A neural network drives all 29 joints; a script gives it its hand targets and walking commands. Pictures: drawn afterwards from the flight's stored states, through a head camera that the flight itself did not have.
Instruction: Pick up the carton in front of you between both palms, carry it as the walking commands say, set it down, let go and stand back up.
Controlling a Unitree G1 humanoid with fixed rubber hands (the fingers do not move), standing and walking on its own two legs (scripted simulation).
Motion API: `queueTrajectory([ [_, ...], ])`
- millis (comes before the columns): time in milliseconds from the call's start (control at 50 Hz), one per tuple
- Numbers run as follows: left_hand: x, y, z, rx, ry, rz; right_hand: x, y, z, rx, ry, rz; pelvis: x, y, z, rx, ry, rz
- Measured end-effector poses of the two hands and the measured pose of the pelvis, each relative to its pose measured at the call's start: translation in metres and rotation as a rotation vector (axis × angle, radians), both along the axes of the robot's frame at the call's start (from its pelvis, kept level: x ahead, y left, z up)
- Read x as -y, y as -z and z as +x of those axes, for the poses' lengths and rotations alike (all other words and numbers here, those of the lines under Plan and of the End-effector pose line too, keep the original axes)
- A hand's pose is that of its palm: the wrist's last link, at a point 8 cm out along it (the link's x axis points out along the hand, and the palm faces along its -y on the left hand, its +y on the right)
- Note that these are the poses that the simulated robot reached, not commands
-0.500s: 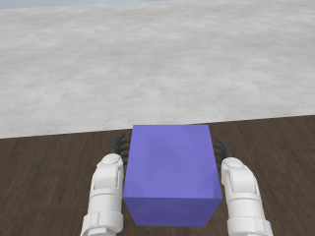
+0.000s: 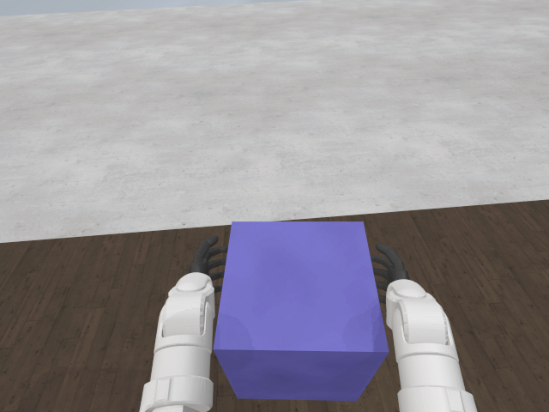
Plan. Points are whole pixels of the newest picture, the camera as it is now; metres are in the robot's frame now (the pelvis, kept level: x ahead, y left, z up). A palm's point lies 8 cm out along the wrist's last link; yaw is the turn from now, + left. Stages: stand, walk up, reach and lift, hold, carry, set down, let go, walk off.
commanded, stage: hold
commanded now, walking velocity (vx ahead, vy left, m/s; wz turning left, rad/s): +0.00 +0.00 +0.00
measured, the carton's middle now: (296, 314) +0.28 +0.00 -0.03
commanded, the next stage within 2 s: carry in 0.16 s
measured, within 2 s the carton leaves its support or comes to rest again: neither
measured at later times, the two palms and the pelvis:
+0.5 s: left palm (190, 242) +0.34 +0.17 +0.08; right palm (379, 248) +0.34 -0.13 +0.08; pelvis +0.06 +0.02 +0.00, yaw -1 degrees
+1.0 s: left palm (206, 153) +0.61 +0.20 +0.08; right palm (343, 151) +0.61 -0.10 +0.07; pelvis +0.34 +0.04 -0.02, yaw +1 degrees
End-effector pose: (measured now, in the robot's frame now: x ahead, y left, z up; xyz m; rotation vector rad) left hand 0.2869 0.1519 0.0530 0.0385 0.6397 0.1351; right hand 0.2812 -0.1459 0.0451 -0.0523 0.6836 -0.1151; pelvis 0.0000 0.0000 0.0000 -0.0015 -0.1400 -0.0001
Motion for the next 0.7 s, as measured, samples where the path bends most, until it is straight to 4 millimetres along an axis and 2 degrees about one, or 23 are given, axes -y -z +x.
queueTrajectory([
  [200,0.000,0.000,0.001,0.004,-0.007,-0.011,0.000,-0.001,0.002,0.003,0.006,0.005,0.000,0.002,-0.002,-0.046,-0.002,0.000],
  [340,-0.010,-0.010,0.016,0.049,-0.024,-0.040,-0.009,-0.015,0.020,0.048,0.013,0.017,-0.009,0.006,0.014,-0.148,-0.024,0.004],
  [420,-0.023,-0.018,0.031,0.043,-0.035,-0.054,-0.022,-0.024,0.036,0.043,0.022,0.034,-0.018,0.006,0.036,-0.186,0.004,0.001],
  [480,-0.023,-0.025,0.050,0.004,-0.030,-0.062,-0.023,-0.029,0.050,0.005,0.034,0.032,-0.019,0.000,0.054,-0.213,0.016,-0.016],
  [600,-0.002,-0.036,0.097,0.009,-0.024,-0.094,-0.002,-0.039,0.089,0.011,0.078,0.061,-0.007,0.002,0.104,-0.237,0.012,-0.028],
  [640,0.006,-0.034,0.114,0.026,-0.016,-0.082,0.007,-0.035,0.106,0.027,0.088,0.078,-0.001,0.011,0.124,-0.233,-0.004,-0.029],
  [700,0.009,-0.027,0.133,-0.025,-0.022,-0.068,0.009,-0.030,0.128,-0.024,0.083,0.079,0.003,0.009,0.152,-0.238,-0.027,-0.025],
])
